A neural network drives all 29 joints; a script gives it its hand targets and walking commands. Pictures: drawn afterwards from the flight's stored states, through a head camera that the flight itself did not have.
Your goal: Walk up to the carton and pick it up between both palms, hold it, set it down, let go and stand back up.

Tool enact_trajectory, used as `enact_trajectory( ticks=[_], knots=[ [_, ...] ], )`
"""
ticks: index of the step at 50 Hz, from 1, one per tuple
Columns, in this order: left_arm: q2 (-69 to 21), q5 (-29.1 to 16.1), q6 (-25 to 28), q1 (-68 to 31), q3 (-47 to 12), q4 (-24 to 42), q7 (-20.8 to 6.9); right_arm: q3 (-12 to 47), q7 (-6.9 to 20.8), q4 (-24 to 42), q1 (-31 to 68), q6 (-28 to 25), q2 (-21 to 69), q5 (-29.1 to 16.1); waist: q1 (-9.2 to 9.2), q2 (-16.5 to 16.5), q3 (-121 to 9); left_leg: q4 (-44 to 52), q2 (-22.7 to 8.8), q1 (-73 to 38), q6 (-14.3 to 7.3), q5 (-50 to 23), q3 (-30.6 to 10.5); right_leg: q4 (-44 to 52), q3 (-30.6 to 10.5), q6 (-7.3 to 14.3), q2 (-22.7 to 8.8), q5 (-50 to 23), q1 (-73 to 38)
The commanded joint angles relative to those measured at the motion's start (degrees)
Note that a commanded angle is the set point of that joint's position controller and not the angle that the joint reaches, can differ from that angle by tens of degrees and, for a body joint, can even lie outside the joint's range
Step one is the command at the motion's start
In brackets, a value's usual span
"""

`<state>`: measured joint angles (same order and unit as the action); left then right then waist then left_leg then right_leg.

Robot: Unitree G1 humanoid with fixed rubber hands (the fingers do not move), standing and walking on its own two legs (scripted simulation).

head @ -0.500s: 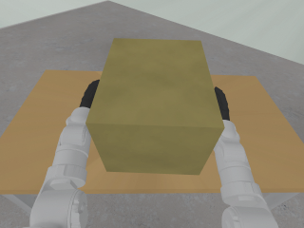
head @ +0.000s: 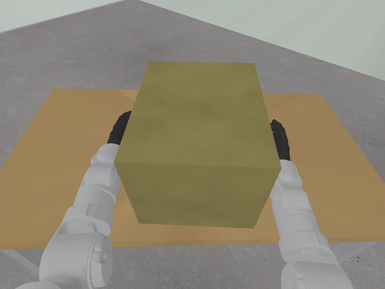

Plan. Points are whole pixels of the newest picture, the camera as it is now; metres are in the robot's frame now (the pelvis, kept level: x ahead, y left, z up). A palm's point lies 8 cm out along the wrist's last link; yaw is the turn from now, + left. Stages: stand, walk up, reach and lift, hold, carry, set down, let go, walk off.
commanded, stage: set down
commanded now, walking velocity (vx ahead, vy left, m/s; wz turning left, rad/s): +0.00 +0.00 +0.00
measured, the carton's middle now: (198, 140) +0.42 -0.01 +0.09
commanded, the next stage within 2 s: none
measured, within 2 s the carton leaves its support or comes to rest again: rests again in 1.36 s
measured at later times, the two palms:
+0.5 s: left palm (121, 140) +0.43 +0.17 +0.07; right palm (271, 153) +0.39 -0.18 +0.08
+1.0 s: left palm (128, 152) +0.44 +0.16 +0.02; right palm (266, 167) +0.39 -0.19 +0.03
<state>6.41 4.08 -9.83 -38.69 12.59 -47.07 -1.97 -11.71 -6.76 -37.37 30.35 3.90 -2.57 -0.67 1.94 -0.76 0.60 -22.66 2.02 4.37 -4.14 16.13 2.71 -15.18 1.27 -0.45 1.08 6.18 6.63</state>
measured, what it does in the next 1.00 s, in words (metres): stands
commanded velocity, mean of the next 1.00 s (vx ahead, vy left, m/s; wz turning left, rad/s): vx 0.00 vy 0.00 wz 0.00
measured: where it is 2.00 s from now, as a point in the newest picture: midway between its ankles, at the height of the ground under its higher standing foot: outside the picture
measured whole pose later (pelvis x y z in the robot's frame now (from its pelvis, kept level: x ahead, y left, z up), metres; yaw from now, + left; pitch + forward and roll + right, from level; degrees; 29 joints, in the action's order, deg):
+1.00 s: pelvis +0.03 +0.01 +0.00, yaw +0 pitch +8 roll -3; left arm 6.9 4.1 6.0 -39.9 12.6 -59.4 -1.6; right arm -12.2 -7.3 -49.1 30.0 -12.3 -2.3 -0.3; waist 3.4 -0.8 -1.0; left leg -22.8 2.3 13.2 -4.2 17.1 2.7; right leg -15.4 1.4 -1.2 0.7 7.6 15.4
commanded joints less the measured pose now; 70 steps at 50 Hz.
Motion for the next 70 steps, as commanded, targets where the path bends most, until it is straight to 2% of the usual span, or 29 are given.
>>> enact_trajectory(
  ticks=[1,4,5,8,9,15,18,21,22,25,28,31,32,36,42,43,47,48,50,51,55,56,57,59,60,61,63,65,70],
  knots=[
    [-31.0,-2.1,9.0,-47.7,-17.0,9.9,-9.4,16.2,7.5,12.6,43.7,-5.9,37.5,6.6,3.91,0.3,-31.8,5.6,-2.6,9.2,6.4,-19.9,-3.1,-5.3,-1.5,0.4,-2.0,-16.3,-23.2],
    [-30.8,-1.3,9.8,-46.3,-15.7,12.5,-9.4,19.0,7.3,13.5,42.3,-5.9,38.8,5.9,2.5,0.4,-34.2,5.3,-2.3,9.5,6.3,-23.0,-3.0,-6.1,-1.9,0.3,-2.3,-20.6,-26.9],
    [-32.2,-1.4,10.4,-47.4,-17.6,13.7,-9.0,18.3,7.5,12.4,42.6,-5.9,38.7,6.3,3.84,-0.4,-34.7,5.4,-2.5,9.0,6.8,-24.1,-3.8,-6.5,-1.4,0.2,-2.1,-20.9,-25.8],
    [-32.7,-2.2,10.6,-45.9,-18.3,13.4,-8.7,20.6,7.3,15.9,43.3,-6.8,40.6,5.0,2.88,-0.4,-37.1,4.3,-2.9,9.5,7.0,-29.7,-3.9,-7.7,-2.0,0.1,-1.8,-25.5,-27.0],
    [-32.7,-2.1,10.7,-45.9,-18.8,12.8,-8.7,18.9,7.3,13.8,42.3,-6.8,38.3,5.9,4.85,-1.1,-37.2,3.8,-3.0,7.3,7.6,-30.9,-4.7,-7.2,-1.2,0.2,-1.5,-24.6,-25.1],
    [-30.9,-1.5,11.2,-43.9,-17.8,12.8,-9.2,19.4,6.3,12.0,38.0,-6.8,39.4,6.0,4.43,-0.1,-35.3,2.2,-2.8,6.6,7.8,-35.0,-3.5,-7.2,-1.8,-0.3,-1.9,-28.7,-26.1],
    [-31.8,-0.7,11.7,-42.5,-19.4,14.3,-8.8,19.5,6.2,12.7,37.4,-7.9,39.7,5.8,5.19,-2.7,-37.7,0.5,-3.0,5.3,8.7,-40.0,-4.4,-7.8,-1.3,0.0,-1.8,-30.0,-24.2],
    [-29.9,-0.5,11.7,-41.3,-17.8,11.8,-9.1,19.9,6.0,11.1,36.9,-7.9,39.3,6.1,3.89,-1.1,-34.9,0.0,-2.7,5.7,8.2,-40.1,-3.7,-7.1,-2.0,-0.8,-2.3,-30.2,-24.3],
    [-31.5,-0.8,12.2,-43.3,-19.9,13.5,-8.5,17.9,5.9,11.3,37.8,-9.0,38.0,7.0,6.48,-2.9,-39.1,0.1,-3.6,3.7,9.0,-41.8,-4.9,-7.4,-0.9,-0.4,-1.6,-29.2,-22.8],
    [-30.7,-0.7,12.5,-41.8,-19.5,11.8,-8.0,18.9,5.8,10.1,36.6,-10.1,37.7,6.3,4.61,-3.3,-39.3,-2.6,-4.5,0.3,9.5,-49.2,-4.9,-6.0,-0.6,0.0,-1.1,-25.0,-17.7],
    [-30.1,1.3,11.9,-40.0,-18.8,11.6,-8.0,16.8,5.9,5.9,36.0,-11.3,35.4,7.5,5.84,-3.8,-37.5,-3.1,-5.7,-2.2,10.0,-54.1,-5.2,-5.6,0.3,-0.1,-0.5,-24.2,-15.2],
    [-29.4,0.8,13.3,-40.0,-18.5,10.0,-8.4,17.9,5.8,9.1,37.3,-12.5,37.6,7.7,4.39,-1.6,-39.2,-2.0,-4.9,1.6,9.3,-47.7,-4.3,-6.5,-0.9,-0.5,-1.3,-28.3,-19.8],
    [-31.1,0.1,13.9,-41.5,-20.6,12.0,-7.9,18.4,5.9,9.1,37.8,-13.6,37.5,7.3,5.83,-2.9,-42.3,-2.9,-5.2,0.5,9.9,-50.4,-4.9,-7.2,-0.1,-0.4,-0.7,-28.7,-17.8],
    [-29.3,1.8,15.7,-42.0,-18.2,4.1,-8.7,14.4,5.6,5.2,37.8,-13.8,37.7,9.7,6.11,-1.7,-40.0,-1.4,-4.6,5.4,9.2,-43.6,-4.6,-7.1,-0.3,-0.5,-1.3,-28.3,-19.6],
    [-28.6,-0.3,21.6,-44.1,-20.7,4.9,-6.8,16.4,6.4,2.9,37.1,-17.8,39.0,9.6,4.45,-5.5,-47.5,-4.5,-5.2,3.9,10.5,-50.2,-4.7,-7.6,-0.6,0.1,-1.0,-30.4,-15.5],
    [-30.0,-1.2,22.9,-45.8,-22.6,5.5,-6.6,15.7,6.5,2.6,38.1,-18.7,39.1,10.3,6.13,-5.7,-49.3,-4.5,-5.4,3.3,10.8,-50.1,-5.4,-8.4,0.0,0.0,-0.6,-30.4,-14.2],
    [-27.5,-0.3,25.5,-45.2,-21.4,2.3,-6.3,16.0,6.2,-1.3,35.4,-20.8,39.9,10.5,4.81,-6.1,-49.7,-5.8,-5.1,5.4,10.8,-50.2,-4.5,-7.8,-0.8,0.3,-1.3,-33.0,-13.9],
    [-29.2,-0.9,25.9,-44.3,-22.7,1.9,-6.1,15.8,6.2,-1.7,35.9,-21.0,39.2,10.6,6.37,-5.7,-49.4,-5.4,-6.4,3.3,10.9,-54.1,-5.7,-8.5,-0.2,-0.2,-0.8,-31.0,-13.5],
    [-27.2,-0.5,27.1,-44.8,-21.5,-1.3,-6.0,14.9,6.6,-4.6,36.3,-22.3,39.2,11.4,4.39,-5.2,-48.0,-6.3,-6.2,4.9,10.8,-55.2,-4.7,-6.9,-0.6,0.3,-0.9,-29.2,-12.1],
    [-27.8,-1.4,27.8,-45.9,-22.4,0.2,-6.2,15.2,6.2,-4.0,36.2,-23.0,38.8,11.3,5.87,-4.9,-50.5,-6.2,-5.9,5.7,11.2,-52.7,-4.7,-8.0,-0.4,0.3,-1.0,-33.4,-12.6],
    [-29.8,-2.2,30.5,-44.0,-25.0,2.4,-4.7,16.5,6.6,-3.5,35.0,-26.9,39.8,10.1,5.17,-8.4,-57.0,-8.4,-6.7,2.2,12.4,-60.4,-5.9,-8.3,0.3,0.9,-0.2,-34.0,-9.2],
    [-26.5,-1.5,30.8,-41.4,-22.5,0.6,-4.7,17.1,6.5,-5.7,33.7,-27.2,39.0,10.1,3.58,-7.1,-55.1,-8.6,-7.2,3.3,11.9,-62.0,-5.1,-7.2,-0.2,0.8,-0.2,-32.8,-8.5],
    [-27.0,-1.7,30.9,-42.6,-22.5,-0.8,-4.8,15.4,6.4,-6.8,34.4,-27.6,38.5,10.5,4.68,-6.3,-54.8,-8.6,-6.7,4.0,12.1,-60.2,-5.0,-6.4,-0.3,1.4,-0.5,-34.8,-9.3],
    [-25.9,-0.5,31.2,-39.4,-20.1,-4.9,-5.3,15.8,6.1,-6.8,34.2,-27.8,38.6,11.2,3.15,-3.9,-52.4,-7.4,-5.8,8.2,11.2,-55.3,-4.6,-7.8,-1.1,0.9,-1.3,-38.6,-13.8],
    [-25.2,0.2,31.3,-39.8,-20.5,-4.5,-5.6,15.9,5.6,-9.7,32.3,-27.8,38.6,11.5,4.89,-3.5,-52.0,-6.4,-5.5,9.9,10.6,-52.2,-4.4,-8.5,-1.2,0.2,-1.6,-39.9,-15.0],
    [-26.9,-0.6,31.9,-40.1,-21.0,-4.3,-6.1,17.2,5.6,-6.3,34.0,-28.6,39.8,10.7,3.59,-3.5,-54.4,-6.4,-5.0,10.7,11.0,-49.7,-4.3,-9.9,-1.3,-0.3,-1.9,-42.6,-16.1],
    [-26.4,0.1,32.4,-38.5,-21.1,-6.4,-6.0,16.0,5.3,-8.6,32.0,-29.1,38.7,11.6,5.76,-3.0,-53.9,-4.8,-5.3,13.2,10.1,-47.6,-4.7,-10.2,-1.2,-0.3,-2.1,-42.4,-16.4],
    [-26.1,0.0,32.9,-38.6,-20.7,-4.8,-5.7,17.2,5.5,-9.2,31.9,-29.4,39.6,10.9,3.76,-4.0,-52.9,-5.7,-5.3,10.9,10.5,-51.0,-4.3,-9.9,-0.9,-0.7,-1.9,-41.6,-15.3],
    [-26.4,1.1,33.2,-37.7,-20.4,-6.5,-6.0,16.6,5.4,-10.6,30.7,-30.5,39.3,10.9,4.28,-3.0,-51.9,-4.4,-4.6,15.5,9.9,-47.1,-3.5,-11.0,-1.3,-1.1,-2.5,-44.0,-16.7]
  ],
)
